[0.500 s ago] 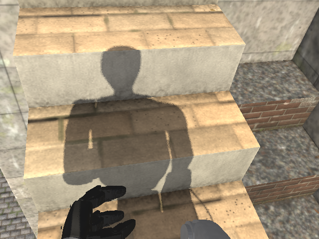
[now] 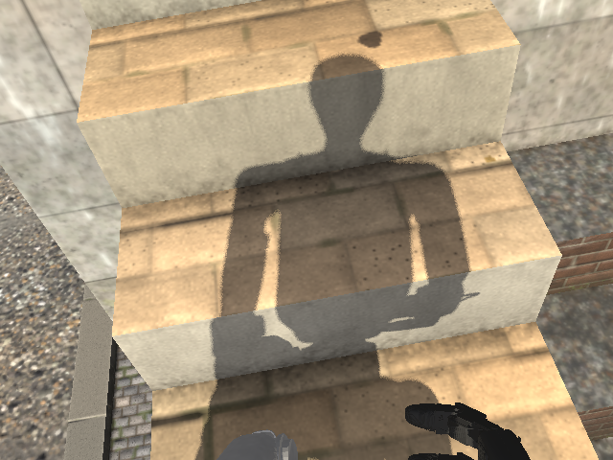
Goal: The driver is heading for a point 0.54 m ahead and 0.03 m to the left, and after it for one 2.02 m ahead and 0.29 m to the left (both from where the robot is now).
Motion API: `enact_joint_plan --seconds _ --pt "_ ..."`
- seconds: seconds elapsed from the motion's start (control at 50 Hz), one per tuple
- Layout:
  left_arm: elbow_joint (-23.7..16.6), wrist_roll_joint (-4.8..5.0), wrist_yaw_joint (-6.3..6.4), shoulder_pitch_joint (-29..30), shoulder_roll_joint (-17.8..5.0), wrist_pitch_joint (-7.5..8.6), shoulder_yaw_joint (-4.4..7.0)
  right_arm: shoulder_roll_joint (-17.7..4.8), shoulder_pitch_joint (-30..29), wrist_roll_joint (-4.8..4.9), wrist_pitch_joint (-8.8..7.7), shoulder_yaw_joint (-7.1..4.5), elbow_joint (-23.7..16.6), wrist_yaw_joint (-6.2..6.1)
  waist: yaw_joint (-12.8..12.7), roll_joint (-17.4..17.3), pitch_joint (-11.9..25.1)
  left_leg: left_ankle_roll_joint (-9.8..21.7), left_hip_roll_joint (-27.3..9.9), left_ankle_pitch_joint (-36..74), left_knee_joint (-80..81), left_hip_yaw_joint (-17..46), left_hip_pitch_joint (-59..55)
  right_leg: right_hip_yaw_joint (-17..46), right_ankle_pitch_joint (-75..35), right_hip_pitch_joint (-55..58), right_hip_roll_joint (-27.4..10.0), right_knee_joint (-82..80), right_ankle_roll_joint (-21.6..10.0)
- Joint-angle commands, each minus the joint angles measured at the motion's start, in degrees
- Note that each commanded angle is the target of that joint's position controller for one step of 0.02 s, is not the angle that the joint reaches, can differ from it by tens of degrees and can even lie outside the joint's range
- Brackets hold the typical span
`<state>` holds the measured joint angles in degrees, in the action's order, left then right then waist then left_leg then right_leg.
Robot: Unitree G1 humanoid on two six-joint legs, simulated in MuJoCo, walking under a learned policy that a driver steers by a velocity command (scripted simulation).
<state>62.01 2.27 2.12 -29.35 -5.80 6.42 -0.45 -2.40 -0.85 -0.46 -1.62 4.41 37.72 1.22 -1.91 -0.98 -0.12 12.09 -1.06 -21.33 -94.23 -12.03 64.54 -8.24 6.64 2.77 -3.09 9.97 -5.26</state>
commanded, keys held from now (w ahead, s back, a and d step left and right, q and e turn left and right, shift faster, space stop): w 0.48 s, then w+q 0.52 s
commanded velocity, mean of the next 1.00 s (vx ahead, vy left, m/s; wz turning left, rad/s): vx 0.50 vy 0.00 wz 0.18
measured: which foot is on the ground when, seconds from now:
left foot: up 0.00-0.02, down 0.04-0.46, up 0.48-0.98, down 1.00-1.00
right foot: down 0.00-0.06, up 0.08-0.44, down 0.46-1.00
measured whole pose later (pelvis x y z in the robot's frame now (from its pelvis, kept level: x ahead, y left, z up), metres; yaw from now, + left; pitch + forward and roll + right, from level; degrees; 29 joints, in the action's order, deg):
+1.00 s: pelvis +0.50 +0.03 +0.37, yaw +11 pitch +3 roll +3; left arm 61.6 1.8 1.6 -26.2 -6.1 6.2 -0.4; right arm -4.8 1.4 1.3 0.2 2.7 37.4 1.2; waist -0.1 -1.0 3.5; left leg 12.0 -1.0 -27.6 -83.8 -12.5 54.9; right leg -19.8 7.9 3.1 -9.8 8.8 0.0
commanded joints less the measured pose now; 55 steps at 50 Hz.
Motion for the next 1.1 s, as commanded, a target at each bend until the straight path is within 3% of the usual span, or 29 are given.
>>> enact_joint_plan --seconds 0.02,0.04,0.06,0.08,0.1,0.14,0.18,0.26,0.32,0.38,0.4,0.44,0.46,0.48,0.5,0.52,0.56,0.6,0.62,0.72,0.76,0.86,0.88,0.92,0.94,0.98,1.02,1.06,1.1 --pt "-6.2 1.55 -0.2 0.1 -17.6 2.52 3.26 -8.2 12.9 1.65 -0.29 -2.88 0.8 0.74 10.3 12.4 20.7 -1.1 6.4 -3.3 27.9 -1.2 -43.2 4.2 -98.0 -3.5 -11.5 21.7 -8.2" --pt "-7.0 0.34 -1.24 0.7 -19.1 3.29 4.14 -10.6 16.3 1.09 -0.14 -4.34 3.7 0.69 12.0 14.8 20.7 -2.0 7.2 -5.7 37.0 2.8 -50.5 5.4 -91.0 -5.2 -10.0 32.2 -8.1" --pt "-9.0 -1.61 -1.89 0.2 -15.5 4.13 4.1 -16.2 18.7 -0.71 0.22 -7.03 7.1 0.89 9.7 8.5 18.4 1.9 -0.5 7.1 44.5 22.5 -58.1 7.1 -53.9 -17.2 -4.9 47.6 -4.2" --pt "-12.1 -0.92 -3.38 4.0 -11.5 3.77 4.06 -19.8 24.2 -1.52 1.33 -9.06 9.6 -0.64 12.2 -5.4 21.2 12.3 -14.0 5.4 67.1 55.9 -59.9 6.3 -3.3 -35.4 10.4 87.7 0.5" --pt "-17.4 -2.91 -3.22 11.9 -10.5 3.77 4.23 -16.7 22.8 -1.03 -0.21 -8.85 11.3 -0.21 10.4 2.3 19.5 11.4 -18.0 -1.1 76.7 59.0 -56.6 17.7 -0.7 -44.0 9.2 113.9 0.5" --pt "-26.9 -3.72 -1.93 24.6 -1.1 2.65 1.02 -8.7 18.1 -2.35 -2.05 -7.36 18.9 -1.09 3.9 1.9 -4.2 5.5 -17.2 -17.6 76.6 47.2 -44.3 18.3 2.8 -66.0 5.4 123.8 -2.8" --pt "-25.6 -3.39 -1.83 20.3 2.5 0.93 -1.05 -0.1 20.5 -3.34 -3.48 -5.02 23.8 -1.69 -1.3 6.7 -8.1 -0.5 -13.2 -6.3 76.1 31.7 -38.2 19.2 0.5 -66.2 3.7 120.3 -4.8" --pt "-25.6 -1.59 -1.2 23.4 1.0 -2.6 -1.17 -5.9 18.9 -2.57 -6.17 -4.94 24.9 -0.17 -3.0 3.2 -12.7 -0.6 -13.2 15.5 85.1 16.9 -35.2 13.4 10.2 -72.4 5.8 119.7 -3.8" --pt "-32.3 -2.31 -0.14 35.0 0.0 -3.75 -2.08 -8.7 26.4 -0.23 -6.57 -4.83 28.8 0.77 -0.4 2.7 -9.4 -2.6 -9.9 10.7 88.6 9.8 -49.1 6.8 16.8 -82.5 2.1 110.7 -4.8" --pt "-36.3 -1.71 -2.91 40.3 -0.2 -3.71 -3.87 -10.3 27.9 2.08 -5.45 -4.92 27.3 -0.95 1.4 -2.9 -3.5 -1.7 -6.9 35.4 100.4 2.3 -40.3 -5.2 12.8 -47.9 -1.4 72.2 -5.7" --pt "-32.3 -0.8 -3.52 35.0 -1.3 -3.64 -2.74 -11.0 28.3 3.03 -6.21 -4.64 24.1 -1.85 0.4 -2.9 7.2 -1.7 -6.5 72.5 91.1 1.0 -42.7 -8.3 13.3 -30.7 5.3 68.0 -5.4" --pt "-25.8 -0.76 -3.18 12.3 -3.0 -4.96 -0.57 -23.2 30.6 1.87 -8.08 -8.41 22.5 -2.33 -8.4 -14.3 21.2 -0.1 -13.2 109.1 68.3 5.5 -61.8 -5.3 18.0 -21.2 7.9 59.1 -5.0" --pt "-23.0 -2.15 -3.19 6.6 -6.3 -4.79 0.72 -24.9 29.2 3.01 -8.22 -9.51 21.5 -1.2 -11.3 -14.1 25.1 -1.1 -12.2 102.1 55.5 6.5 -63.2 1.3 17.4 -14.1 7.3 48.8 -5.3" --pt "-18.7 -3.16 -2.39 1.3 -14.8 -4.67 3.43 -20.9 29.0 3.37 -7.84 -10.06 18.2 0.72 -9.4 -0.7 27.3 -4.1 -5.1 75.6 37.6 10.4 -46.5 28.3 20.9 -3.3 -3.5 34.3 -10.2" --pt "-17.0 -3.31 -2.12 1.6 -20.9 -5.88 6.31 -18.9 21.2 3.33 -6.81 -10.56 14.9 3.01 -10.8 9.0 29.7 -7.7 9.5 17.9 2.7 11.1 -34.4 59.0 32.0 -1.9 -14.9 6.4 -12.4" --pt "-16.9 -2.15 -2.4 11.9 -19.9 -5.24 6.45 -13.2 16.6 -0.44 -6.01 -9.49 11.1 2.64 -6.8 4.3 26.7 -8.0 7.3 17.4 -23.3 22.2 -26.2 60.5 42.9 -9.1 -17.5 3.4 -9.7" --pt "-9.7 -3.39 -2.09 17.6 -9.8 -2.53 3.93 -6.8 11.0 -2.01 -5.09 -7.29 4.0 0.57 1.3 -0.3 3.8 -4.7 3.0 20.2 -30.6 19.0 -14.3 41.1 37.9 -27.0 -14.9 8.7 -6.3" --pt "-3.8 -4.95 -3.01 15.8 -0.1 -0.84 1.33 -2.0 17.1 -0.87 -4.51 -5.19 4.1 0.21 6.9 -2.6 -3.2 -2.4 3.0 18.6 -31.2 20.7 -11.7 24.6 24.1 -34.6 -11.9 10.6 -1.7" --pt "-2.6 -5.06 -3.13 14.0 0.9 -0.48 0.71 -1.3 19.6 -0.17 -4.03 -4.64 4.9 -0.25 7.8 -3.0 -3.7 -2.2 3.4 16.9 -29.7 20.7 -9.9 19.4 19.3 -34.0 -11.5 11.6 -0.8" --pt "0.2 -4.2 -3.78 8.0 -4.8 2.48 0.72 -1.2 14.9 2.35 -1.62 -4.44 3.7 -2.16 6.3 1.8 -3.6 -3.2 7.7 12.7 -48.2 17.6 7.6 11.5 8.7 -24.0 -15.4 6.3 -2.5" --pt "0.3 -4.38 -4.1 5.8 -7.1 2.84 1.11 -2.4 9.1 1.27 -0.81 -4.53 0.7 -2.6 5.3 2.4 -4.3 -3.8 6.6 10.5 -51.7 17.2 16.8 10.0 12.7 -18.0 -16.4 5.7 -1.4" --pt "-1.0 -5.61 -3.24 3.5 -8.4 1.93 1.27 -4.8 -4.9 2.03 1.06 -4.72 -5.5 -0.09 2.7 7.4 -6.3 -5.3 3.0 12.5 -30.2 8.5 12.6 1.5 14.7 -19.6 -14.3 -2.3 -0.6" --pt "-1.3 -4.15 -2.15 2.8 -11.4 1.13 2.2 -4.1 -7.4 1.98 1.25 -3.49 -7.8 0.1 3.1 9.8 -5.9 -4.7 -0.8 3.9 -18.6 5.4 9.2 -1.4 10.3 -17.8 -15.7 -10.9 -1.3" --pt "-0.1 -2.12 -0.6 1.3 -8.7 -0.1 1.83 -2.2 -8.2 1.87 2.64 -1.42 -8.3 -0.1 2.4 10.9 -6.2 -1.2 -4.0 -3.1 0.0 1.1 -5.3 -8.9 -6.8 -15.4 -13.0 -17.8 -3.3" --pt "-2.2 0.05 0.27 5.4 -7.6 -0.2 0.97 -2.9 -0.7 2.01 2.66 -1.92 -4.2 0.26 5.2 8.2 -2.2 0.1 -1.3 -3.8 8.2 -2.6 -17.7 -15.0 -33.7 -15.5 -10.6 -12.4 -4.2" --pt "-2.5 1.03 0.91 -0.1 -15.0 0.7 2.45 -4.2 13.9 1.82 1.51 -2.65 0.0 -0.27 9.7 13.0 10.1 2.5 4.1 -10.8 14.1 -5.0 -29.3 -13.2 -87.5 -1.6 -16.5 7.2 -7.2" --pt "-9.0 -0.95 -1.47 4.9 -20.5 -0.01 4.7 -10.5 20.4 0.88 0.57 -5.42 1.0 -0.01 11.9 15.1 20.2 1.8 7.7 -8.0 34.9 12.6 -46.5 -7.8 -81.7 -4.6 -15.0 36.8 -3.6" --pt "-15.8 -1.92 -6.85 13.0 -14.4 0.52 5.56 -24.7 21.2 1.91 3.72 -11.71 3.0 -1.5 11.4 -1.4 23.7 6.3 -8.9 -38.7 81.3 74.0 -59.0 5.5 4.0 -39.6 5.0 86.1 5.5" --pt "-22.7 -5.58 -5.79 21.8 -6.1 -0.19 3.17 -18.3 11.8 -0.99 0.56 -9.48 7.4 -0.94 3.8 -4.7 9.9 -4.2 -11.5 -34.9 80.3 60.5 -42.3 13.3 -4.7 -50.1 2.4 112.2 2.3"
Keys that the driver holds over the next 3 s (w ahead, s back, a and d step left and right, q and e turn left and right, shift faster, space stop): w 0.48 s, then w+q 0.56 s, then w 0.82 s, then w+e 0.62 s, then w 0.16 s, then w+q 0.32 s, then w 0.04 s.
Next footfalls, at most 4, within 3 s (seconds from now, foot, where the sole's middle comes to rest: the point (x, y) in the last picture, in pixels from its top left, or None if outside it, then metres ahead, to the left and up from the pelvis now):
0.04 left None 0.15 0.09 -0.62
0.46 right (437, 403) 0.45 -0.12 -0.43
1.00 left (274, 247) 0.63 0.13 -0.24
1.52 right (291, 36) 0.91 0.09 -0.05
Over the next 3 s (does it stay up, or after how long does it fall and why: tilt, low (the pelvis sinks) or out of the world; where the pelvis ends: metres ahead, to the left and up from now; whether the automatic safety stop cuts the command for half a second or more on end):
stays up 1.37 0.38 1.06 its command is cut before an obstacle after 2.0 s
